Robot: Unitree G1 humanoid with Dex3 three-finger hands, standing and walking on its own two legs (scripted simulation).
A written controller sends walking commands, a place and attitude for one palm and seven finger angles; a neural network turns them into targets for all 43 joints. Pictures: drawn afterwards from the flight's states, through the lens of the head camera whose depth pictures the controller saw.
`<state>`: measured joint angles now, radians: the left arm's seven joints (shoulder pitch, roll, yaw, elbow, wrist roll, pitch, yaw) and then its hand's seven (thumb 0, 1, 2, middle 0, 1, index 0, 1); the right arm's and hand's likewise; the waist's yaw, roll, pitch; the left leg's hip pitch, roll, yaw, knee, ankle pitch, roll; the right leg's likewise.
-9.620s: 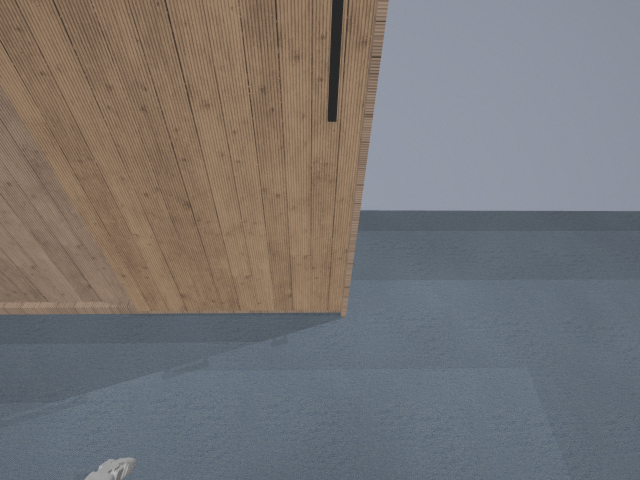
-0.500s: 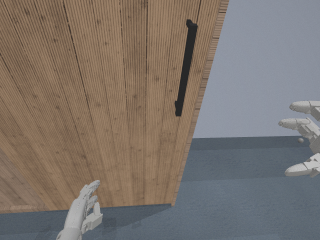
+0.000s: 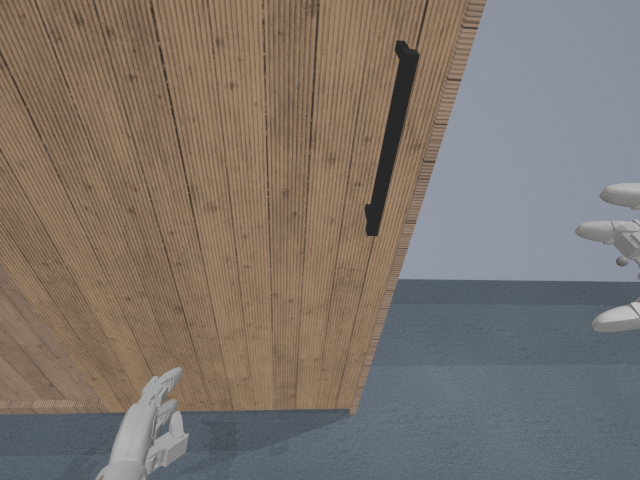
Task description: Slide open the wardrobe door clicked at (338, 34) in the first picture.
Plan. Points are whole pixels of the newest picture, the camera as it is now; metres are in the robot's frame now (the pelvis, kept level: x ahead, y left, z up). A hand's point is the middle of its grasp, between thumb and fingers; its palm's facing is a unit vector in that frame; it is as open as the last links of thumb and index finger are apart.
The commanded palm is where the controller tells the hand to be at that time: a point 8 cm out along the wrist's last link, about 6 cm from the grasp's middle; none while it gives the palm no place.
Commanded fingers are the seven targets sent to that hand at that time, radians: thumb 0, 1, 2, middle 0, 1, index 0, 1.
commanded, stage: raise the hand with hooked fingers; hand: right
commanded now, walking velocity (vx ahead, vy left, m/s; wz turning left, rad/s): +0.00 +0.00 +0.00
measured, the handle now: (385, 150) +0.49 -0.08 +0.21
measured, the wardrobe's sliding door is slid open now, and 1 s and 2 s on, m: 0.00 0.00 0.00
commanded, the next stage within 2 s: move the hooked fingers beside the handle in 0.14 s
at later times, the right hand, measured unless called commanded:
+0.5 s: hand (584, 243) +0.30 -0.26 +0.22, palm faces +0.03 +0.99 -0.09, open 14.0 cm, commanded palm +0.27 -0.30 +0.23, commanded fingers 0.00 0.50 -0.30 0.30 1.20 0.30 1.20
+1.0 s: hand (520, 212) +0.35 -0.21 +0.22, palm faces +0.01 +1.00 -0.05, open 14.0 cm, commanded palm +0.33 -0.25 +0.23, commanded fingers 0.00 0.50 -0.30 0.30 1.20 0.30 1.20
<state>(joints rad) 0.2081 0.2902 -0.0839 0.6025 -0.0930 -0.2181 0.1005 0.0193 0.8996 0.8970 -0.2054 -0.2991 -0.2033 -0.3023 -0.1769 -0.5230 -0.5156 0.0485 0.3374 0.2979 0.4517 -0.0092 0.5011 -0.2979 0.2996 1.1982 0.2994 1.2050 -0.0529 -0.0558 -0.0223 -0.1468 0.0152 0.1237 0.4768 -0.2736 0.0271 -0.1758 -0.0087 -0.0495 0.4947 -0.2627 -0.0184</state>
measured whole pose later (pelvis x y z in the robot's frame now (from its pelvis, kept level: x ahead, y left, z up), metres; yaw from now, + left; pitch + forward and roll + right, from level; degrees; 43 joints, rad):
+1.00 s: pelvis +0.01 +0.00 +0.00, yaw +0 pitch -2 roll +0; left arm 0.18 0.27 -0.08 0.62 -0.09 -0.15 0.10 0.02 0.90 0.90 -0.21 -0.30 -0.20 -0.30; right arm -0.38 -0.40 -0.33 0.14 0.28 0.35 0.29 -0.01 0.50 -0.30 0.30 1.20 0.30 1.20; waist -0.03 -0.06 -0.03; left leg -0.16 0.02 0.12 0.48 -0.29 0.03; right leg -0.18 0.00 -0.05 0.47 -0.27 -0.02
